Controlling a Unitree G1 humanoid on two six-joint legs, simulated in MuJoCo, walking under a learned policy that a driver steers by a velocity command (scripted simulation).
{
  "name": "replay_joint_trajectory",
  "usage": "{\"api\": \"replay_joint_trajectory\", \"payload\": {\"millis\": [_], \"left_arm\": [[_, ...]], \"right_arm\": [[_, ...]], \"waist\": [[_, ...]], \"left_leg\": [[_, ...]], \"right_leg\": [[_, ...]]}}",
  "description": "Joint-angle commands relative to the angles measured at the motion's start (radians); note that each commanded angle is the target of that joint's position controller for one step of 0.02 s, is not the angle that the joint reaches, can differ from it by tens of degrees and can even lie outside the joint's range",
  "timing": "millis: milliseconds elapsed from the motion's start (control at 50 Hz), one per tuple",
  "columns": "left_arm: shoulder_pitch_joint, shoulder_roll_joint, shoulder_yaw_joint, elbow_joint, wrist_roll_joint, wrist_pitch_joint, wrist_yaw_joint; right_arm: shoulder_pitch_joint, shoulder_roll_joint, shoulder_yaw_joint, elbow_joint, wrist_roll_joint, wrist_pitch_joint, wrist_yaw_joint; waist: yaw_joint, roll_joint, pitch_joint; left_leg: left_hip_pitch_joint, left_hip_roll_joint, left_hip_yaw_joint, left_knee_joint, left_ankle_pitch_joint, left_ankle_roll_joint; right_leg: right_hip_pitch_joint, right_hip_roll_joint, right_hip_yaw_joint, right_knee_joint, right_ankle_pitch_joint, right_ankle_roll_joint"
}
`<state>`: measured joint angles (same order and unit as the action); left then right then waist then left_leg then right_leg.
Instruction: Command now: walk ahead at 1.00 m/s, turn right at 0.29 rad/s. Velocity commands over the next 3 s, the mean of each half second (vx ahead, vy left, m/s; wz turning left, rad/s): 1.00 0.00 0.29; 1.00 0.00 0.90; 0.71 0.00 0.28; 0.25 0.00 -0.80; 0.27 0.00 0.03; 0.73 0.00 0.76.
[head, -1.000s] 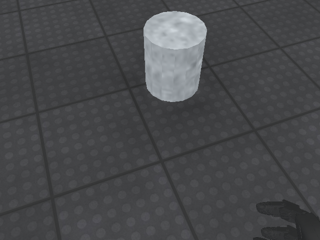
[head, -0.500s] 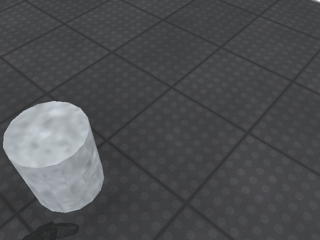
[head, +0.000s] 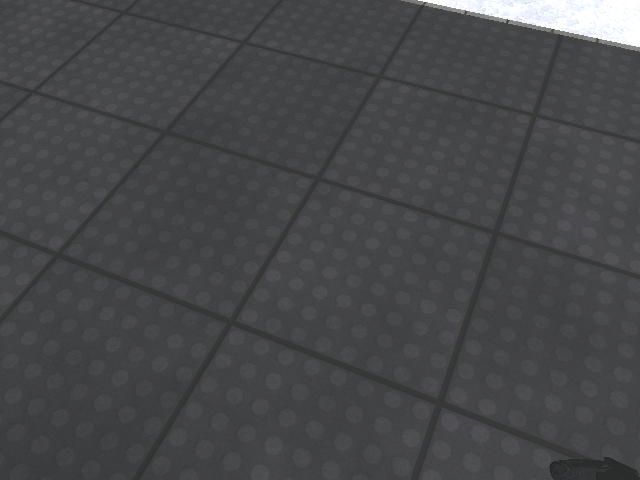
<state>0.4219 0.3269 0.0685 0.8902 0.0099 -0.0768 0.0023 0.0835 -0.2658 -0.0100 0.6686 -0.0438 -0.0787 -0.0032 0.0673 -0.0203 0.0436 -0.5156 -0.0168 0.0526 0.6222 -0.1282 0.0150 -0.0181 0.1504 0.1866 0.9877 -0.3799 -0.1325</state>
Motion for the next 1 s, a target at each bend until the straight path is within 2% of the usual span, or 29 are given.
{"api": "replay_joint_trajectory", "payload": {"millis": [20, 40, 100, 160, 220, 240, 280, 300, 340, 360, 380, 400, 420, 460, 500, 560, 640, 680, 700, 740, 780, 800, 820, 840, 860, 900, 940, 960, 1000], "left_arm": [[-0.043, 0.062, -0.015, -0.098, 0.008, -0.018, -0.002], [-0.157, 0.066, -0.016, -0.119, 0.028, -0.017, -0.012], [-0.187, 0.008, -0.033, -0.171, 0.035, 0.011, -0.040], [-0.335, -0.002, -0.055, -0.256, 0.058, 0.014, -0.050], [-0.491, -0.016, -0.080, -0.306, 0.038, -0.004, -0.071], [-0.503, -0.026, -0.087, -0.313, 0.027, -0.010, -0.078], [-0.505, 0.004, -0.073, -0.295, 0.020, -0.005, -0.066], [-0.490, 0.027, -0.065, -0.297, 0.020, -0.009, -0.055], [-0.324, 0.081, -0.036, -0.243, 0.042, -0.016, -0.029], [-0.161, 0.107, -0.018, -0.196, 0.045, -0.019, -0.013], [0.019, 0.188, 0.010, -0.178, 0.068, -0.020, 0.010], [0.029, 0.245, 0.023, -0.184, 0.092, -0.018, 0.011], [-0.039, 0.199, 0.025, -0.197, 0.065, -0.006, 0.007], [-0.094, 0.053, -0.008, -0.169, 0.050, -0.018, 0.000], [-0.120, 0.038, -0.009, -0.140, 0.036, -0.032, 0.008], [-0.106, 0.002, -0.016, -0.095, 0.009, -0.058, -0.007], [-0.139, 0.009, -0.014, -0.073, 0.011, -0.072, -0.005], [-0.117, 0.037, -0.010, -0.066, 0.014, -0.070, 0.002], [-0.089, 0.083, -0.004, -0.064, 0.011, -0.074, 0.004], [-0.041, 0.133, 0.008, -0.058, 0.009, -0.053, 0.015], [-0.088, 0.199, 0.028, -0.086, 0.023, -0.009, 0.031], [-0.081, 0.214, 0.033, -0.126, 0.014, 0.008, 0.025], [-0.078, 0.211, 0.028, -0.148, 0.015, 0.013, 0.012], [0.022, 0.029, -0.011, -0.206, 0.048, 0.002, -0.005], [-0.106, 0.078, -0.018, -0.276, 0.025, -0.031, -0.002], [-0.233, 0.089, -0.028, -0.286, 0.035, -0.059, -0.002], [-0.202, 0.072, -0.039, -0.275, 0.065, -0.023, 0.007], [-0.177, 0.054, -0.043, -0.267, 0.071, 0.006, 0.007], [-0.243, 0.042, -0.049, -0.305, 0.069, 0.031, 0.003]], "right_arm": [[0.252, -0.147, -0.082, 0.035, 0.004, -0.001, 0.013], [0.281, -0.103, -0.070, 0.071, -0.001, -0.003, 0.018], [0.319, -0.081, -0.056, 0.150, 0.015, -0.030, 0.011], [0.354, -0.111, -0.059, 0.179, 0.040, -0.044, 0.011], [0.364, -0.126, -0.066, 0.168, 0.043, -0.043, 0.013], [0.359, -0.173, -0.080, 0.165, 0.049, -0.044, 0.012], [0.376, -0.191, -0.085, 0.166, 0.061, -0.045, 0.021], [0.388, -0.208, -0.088, 0.167, 0.059, -0.043, 0.022], [0.420, -0.232, -0.092, 0.187, 0.053, -0.034, 0.016], [0.396, -0.239, -0.095, 0.179, 0.049, -0.027, 0.013], [0.374, -0.170, -0.078, 0.151, 0.043, -0.028, 0.013], [0.466, -0.016, -0.046, 0.094, 0.092, -0.025, 0.011], [0.413, -0.101, -0.057, 0.085, 0.081, -0.012, 0.004], [0.250, -0.104, -0.060, 0.089, 0.047, 0.005, 0.016], [0.273, -0.070, -0.058, 0.083, 0.021, 0.039, 0.039], [0.166, -0.034, -0.050, 0.024, 0.018, 0.078, 0.061], [0.010, -0.039, -0.031, -0.057, 0.016, 0.079, 0.089], [-0.042, -0.048, -0.025, -0.054, 0.024, 0.077, 0.099], [-0.075, -0.037, -0.017, -0.084, 0.019, 0.073, 0.104], [-0.037, -0.082, -0.028, -0.059, 0.016, 0.069, 0.095], [0.229, -0.153, -0.059, 0.011, 0.022, 0.064, 0.078], [0.398, -0.199, -0.089, 0.086, 0.035, 0.058, 0.060], [0.491, -0.245, -0.113, 0.089, 0.025, 0.053, 0.042], [0.336, -0.346, -0.124, 0.052, 0.009, 0.077, 0.033], [0.371, -0.364, -0.137, 0.003, 0.011, 0.094, 0.015], [0.330, -0.295, -0.126, 0.058, 0.023, 0.080, -0.006], [0.261, -0.224, -0.101, 0.061, 0.036, 0.047, -0.007], [0.224, -0.201, -0.091, 0.059, 0.039, 0.038, -0.002], [0.235, -0.192, -0.086, 0.056, 0.043, 0.014, 0.008]], "waist": [[-0.129, 0.079, -0.180], [-0.146, -0.040, -0.088], [-0.072, 0.085, -0.026], [-0.049, 0.085, 0.065], [-0.080, 0.053, 0.105], [-0.076, 0.095, 0.088], [-0.083, 0.068, 0.050], [-0.075, 0.098, 0.035], [0.002, 0.089, -0.113], [0.086, 0.087, -0.195], [0.160, 0.005, -0.314], [0.063, -0.270, -0.484], [0.056, -0.200, -0.426], [0.042, -0.032, -0.108], [-0.038, -0.089, -0.070], [-0.074, -0.062, 0.004], [-0.104, -0.050, 0.069], [-0.085, 0.009, 0.068], [-0.094, -0.019, 0.090], [-0.122, -0.039, 0.037], [-0.273, -0.086, -0.118], [-0.317, -0.022, -0.235], [-0.351, 0.011, -0.274], [-0.132, 0.261, -0.308], [-0.225, 0.127, -0.451], [-0.155, -0.097, -0.138], [-0.054, -0.104, -0.030], [-0.017, -0.092, -0.034], [-0.019, -0.061, 0.025]], "left_leg": [[0.690, 0.360, -0.726, -0.343, -0.495, 0.228], [0.555, 0.295, -0.563, -0.345, -0.260, 0.188], [0.411, 0.244, -0.439, -0.410, -0.239, 0.185], [0.332, 0.225, -0.398, -0.515, -0.214, 0.221], [0.212, 0.121, -0.234, -0.577, 0.053, 0.185], [0.165, 0.147, -0.243, -0.610, 0.130, 0.185], [0.262, 0.148, -0.220, -0.597, 0.325, 0.177], [0.329, 0.173, -0.232, -0.514, 0.474, 0.164], [0.428, 0.150, -0.197, -0.220, 0.726, 0.125], [0.324, 0.113, -0.186, 0.014, 0.628, 0.109], [0.136, 0.056, -0.158, 0.347, 0.348, 0.102], [-0.124, -0.036, -0.124, 0.711, -0.312, 0.084], [-0.226, 0.009, -0.137, 0.803, -0.248, 0.103], [-0.241, 0.097, -0.135, 0.712, -0.149, 0.102], [-0.204, 0.128, -0.125, 0.679, -0.150, 0.080], [-0.270, 0.166, -0.107, 0.632, -0.103, 0.068], [-0.235, 0.148, -0.026, 0.410, 0.130, 0.077], [-0.126, 0.082, 0.079, 0.252, 0.198, 0.107], [-0.068, 0.078, 0.099, 0.172, 0.200, 0.128], [0.011, -0.015, 0.168, 0.127, 0.142, 0.161], [0.291, -0.078, 0.146, 0.129, 0.028, 0.203], [0.506, -0.167, 0.159, 0.102, -0.049, 0.225], [0.684, -0.083, -0.040, 0.002, -0.129, 0.299], [0.992, 0.221, -0.619, -0.054, -0.138, 0.479], [1.038, 0.283, -0.990, -0.302, -0.378, 0.521], [0.689, 0.244, -0.838, -0.396, -0.311, 0.396], [0.362, 0.140, -0.642, -0.379, -0.046, 0.359], [0.267, 0.094, -0.557, -0.406, -0.095, 0.345], [0.127, 0.053, -0.502, -0.418, 0.006, 0.352]], "right_leg": [[-0.672, -0.108, -0.037, 0.451, 0.115, 0.021], [-0.628, -0.130, -0.052, 0.374, 0.133, 0.019], [-0.643, -0.162, -0.031, 0.301, 0.093, 0.029], [-0.743, -0.242, -0.109, 0.102, 0.140, 0.074], [-0.552, -0.217, -0.199, -0.260, 0.343, 0.110], [-0.418, -0.198, -0.218, -0.328, 0.388, 0.112], [-0.354, -0.162, -0.237, -0.365, 0.456, 0.110], [-0.320, -0.157, -0.224, -0.411, 0.423, 0.098], [-0.122, -0.101, -0.237, -0.445, 0.302, 0.072], [0.089, -0.133, -0.220, -0.441, 0.269, 0.067], [0.310, -0.338, -0.023, -0.447, -0.008, 0.048], [0.482, -0.645, 0.516, -0.622, -0.341, -0.028], [0.385, -0.622, 0.601, -0.723, -0.413, -0.048], [0.104, -0.513, 0.235, -0.703, 0.003, -0.003], [-0.025, -0.473, 0.103, -0.765, 0.053, 0.002], [-0.063, -0.454, -0.092, -0.820, 0.252, 0.027], [-0.126, -0.365, -0.361, -0.871, 0.477, 0.069], [-0.100, -0.310, -0.463, -0.897, 0.626, 0.096], [-0.099, -0.359, -0.469, -0.862, 0.827, 0.099], [0.045, -0.364, -0.486, -0.718, 1.267, 0.116], [0.053, -0.409, -0.463, -0.364, 1.466, 0.101], [-0.013, -0.375, -0.464, -0.037, 1.511, 0.096], [-0.200, -0.304, -0.464, 0.319, 1.098, 0.118], [-0.731, -0.127, -0.334, 0.718, -0.170, 0.181], [-0.874, -0.102, -0.106, 0.763, -0.078, 0.171], [-0.849, -0.212, -0.081, 0.533, 0.041, 0.146], [-0.672, -0.257, -0.084, 0.396, 0.020, 0.171], [-0.615, -0.272, -0.091, 0.345, -0.010, 0.183], [-0.579, -0.294, -0.123, 0.193, -0.017, 0.207]]}}
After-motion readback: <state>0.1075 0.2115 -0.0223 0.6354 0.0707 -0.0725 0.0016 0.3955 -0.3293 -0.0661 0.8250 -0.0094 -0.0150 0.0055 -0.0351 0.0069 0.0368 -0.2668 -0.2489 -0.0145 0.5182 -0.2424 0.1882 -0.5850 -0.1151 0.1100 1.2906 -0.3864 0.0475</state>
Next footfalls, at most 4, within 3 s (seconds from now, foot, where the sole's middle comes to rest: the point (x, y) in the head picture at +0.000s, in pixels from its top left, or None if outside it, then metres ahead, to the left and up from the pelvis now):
0.38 right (411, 432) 0.55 -0.11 -0.75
0.82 left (284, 281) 0.91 0.19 -0.75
1.26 right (264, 163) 1.32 0.29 -0.75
1.66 left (180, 158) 1.32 0.54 -0.75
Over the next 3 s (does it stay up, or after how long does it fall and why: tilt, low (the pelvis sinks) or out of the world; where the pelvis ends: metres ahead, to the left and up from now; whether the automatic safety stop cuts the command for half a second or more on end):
stays up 1.69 0.46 0.02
